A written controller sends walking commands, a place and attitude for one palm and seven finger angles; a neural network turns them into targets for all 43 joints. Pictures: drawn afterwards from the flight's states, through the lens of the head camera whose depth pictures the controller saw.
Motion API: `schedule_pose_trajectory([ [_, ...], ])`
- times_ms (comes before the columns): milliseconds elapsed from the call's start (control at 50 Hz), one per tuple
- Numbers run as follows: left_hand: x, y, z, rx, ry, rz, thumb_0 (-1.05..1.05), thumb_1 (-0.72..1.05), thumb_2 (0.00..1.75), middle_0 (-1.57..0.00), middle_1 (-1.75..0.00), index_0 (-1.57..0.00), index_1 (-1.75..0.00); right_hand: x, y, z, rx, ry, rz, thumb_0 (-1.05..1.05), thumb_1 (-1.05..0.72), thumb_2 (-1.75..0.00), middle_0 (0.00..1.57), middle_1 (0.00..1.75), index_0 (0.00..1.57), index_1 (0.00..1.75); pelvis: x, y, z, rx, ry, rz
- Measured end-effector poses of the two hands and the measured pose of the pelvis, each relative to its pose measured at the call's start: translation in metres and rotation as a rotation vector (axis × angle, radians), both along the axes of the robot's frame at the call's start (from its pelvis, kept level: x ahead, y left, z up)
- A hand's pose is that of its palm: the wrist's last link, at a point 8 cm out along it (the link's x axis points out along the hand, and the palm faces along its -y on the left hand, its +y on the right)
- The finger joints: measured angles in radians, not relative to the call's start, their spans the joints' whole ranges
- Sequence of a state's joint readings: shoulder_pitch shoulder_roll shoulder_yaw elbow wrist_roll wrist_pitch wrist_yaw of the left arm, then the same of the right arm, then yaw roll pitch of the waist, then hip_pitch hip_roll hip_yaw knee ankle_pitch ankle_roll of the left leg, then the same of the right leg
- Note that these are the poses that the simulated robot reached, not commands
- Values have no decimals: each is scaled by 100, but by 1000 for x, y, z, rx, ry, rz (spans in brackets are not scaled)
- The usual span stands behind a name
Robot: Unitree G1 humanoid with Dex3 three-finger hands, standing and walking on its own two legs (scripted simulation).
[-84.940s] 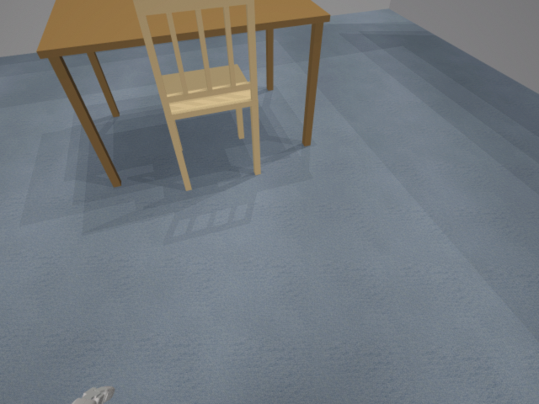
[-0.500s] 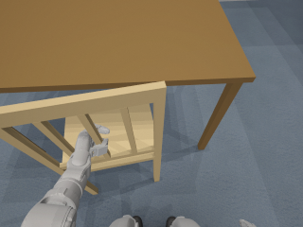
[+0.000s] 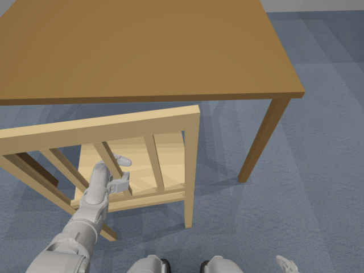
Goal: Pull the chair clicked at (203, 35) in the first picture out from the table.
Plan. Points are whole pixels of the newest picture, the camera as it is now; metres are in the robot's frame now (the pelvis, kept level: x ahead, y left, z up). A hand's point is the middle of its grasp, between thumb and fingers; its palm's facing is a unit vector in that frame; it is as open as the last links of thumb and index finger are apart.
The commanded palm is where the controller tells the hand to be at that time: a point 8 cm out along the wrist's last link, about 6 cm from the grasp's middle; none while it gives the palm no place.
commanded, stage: step backward, pulling the chair out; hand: left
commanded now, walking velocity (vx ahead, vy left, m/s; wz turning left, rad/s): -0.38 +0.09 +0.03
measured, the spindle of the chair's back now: (116, 172) +0.36 +0.19 -0.05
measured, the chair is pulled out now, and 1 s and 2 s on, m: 0.12 0.21 0.41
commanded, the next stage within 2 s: none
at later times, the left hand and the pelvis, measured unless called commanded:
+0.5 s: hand (122, 189) +0.31 +0.16 -0.06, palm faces -0.03 -0.97 -0.25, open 5.5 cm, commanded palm +0.30 +0.21 -0.05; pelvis -0.05 +0.03 +0.00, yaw +1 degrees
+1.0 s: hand (120, 214) +0.25 +0.16 -0.06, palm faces +0.03 -0.97 -0.25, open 5.5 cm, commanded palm +0.25 +0.21 -0.05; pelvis -0.10 +0.01 +0.00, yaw +2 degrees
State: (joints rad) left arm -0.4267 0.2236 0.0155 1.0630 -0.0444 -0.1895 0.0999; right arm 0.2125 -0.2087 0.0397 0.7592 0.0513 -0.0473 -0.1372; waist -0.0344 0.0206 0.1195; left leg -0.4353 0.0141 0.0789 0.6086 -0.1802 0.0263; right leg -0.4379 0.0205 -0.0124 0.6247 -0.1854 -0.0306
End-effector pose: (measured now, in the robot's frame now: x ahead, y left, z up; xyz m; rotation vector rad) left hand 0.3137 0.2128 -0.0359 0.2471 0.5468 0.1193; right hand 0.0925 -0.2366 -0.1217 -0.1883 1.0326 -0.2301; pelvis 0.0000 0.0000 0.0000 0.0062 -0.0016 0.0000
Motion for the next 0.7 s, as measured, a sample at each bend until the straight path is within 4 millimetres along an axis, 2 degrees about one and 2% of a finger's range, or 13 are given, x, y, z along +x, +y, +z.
schedule_pose_trajectory([
  [80, -3, -2, 0, 4, -2, 26, 5, 63, 82, -29, -119, -50, -145, -2, -8, -2, 6, 19, -1, 1, -90, -90, 21, 30, 20, 30, -2, -4, 2, 16, 20, 6],
  [160, -5, -3, 1, -8, 12, 36, 6, 64, 81, -27, -119, -50, -145, -7, -20, 7, -27, 63, 12, 1, -91, -90, 21, 30, 20, 30, -3, -2, 10, 44, 51, 32],
  [220, -4, -2, 1, -12, 17, 19, 6, 64, 80, -26, -120, -50, -145, -10, -26, 13, -71, 84, 28, 1, -91, -90, 21, 30, 20, 30, -6, 5, 12, 47, 77, 63],
  [280, -3, 0, 0, -10, 5, -29, 5, 63, 80, -26, -123, -50, -145, -10, -29, 8, -123, 94, 44, 1, -91, -90, 21, 30, 20, 30, -14, 17, 5, 4, 97, 96],
  [420, -9, 2, 0, -17, 6, -72, 5, 64, 77, -24, -125, -50, -145, -20, -3, 11, -85, 61, 2, 1, -91, -90, 20, 30, 20, 30, -42, 26, 5, 25, 62, 42],
  [540, -28, 1, 0, -10, -2, -74, 4, 64, 77, -26, -125, -50, -145, -45, 19, 3, -2, 37, -23, 1, -91, -90, 20, 30, 20, 30, -56, 22, -1, 36, 39, 18],
  [620, -43, -2, 0, 0, -13, -52, 4, 63, 79, -28, -124, -50, -145, -64, 20, -12, 42, 69, -20, 1, -90, -90, 21, 30, 20, 30, -61, 14, -7, 36, 33, 21],
  [700, -56, -5, 0, 2, -16, -33, 4, 63, 80, -29, -124, -50, -145, -83, 10, -19, 41, 106, -19, 1, -90, -90, 21, 30, 20, 30, -71, 12, -6, 33, 46, 30],
])
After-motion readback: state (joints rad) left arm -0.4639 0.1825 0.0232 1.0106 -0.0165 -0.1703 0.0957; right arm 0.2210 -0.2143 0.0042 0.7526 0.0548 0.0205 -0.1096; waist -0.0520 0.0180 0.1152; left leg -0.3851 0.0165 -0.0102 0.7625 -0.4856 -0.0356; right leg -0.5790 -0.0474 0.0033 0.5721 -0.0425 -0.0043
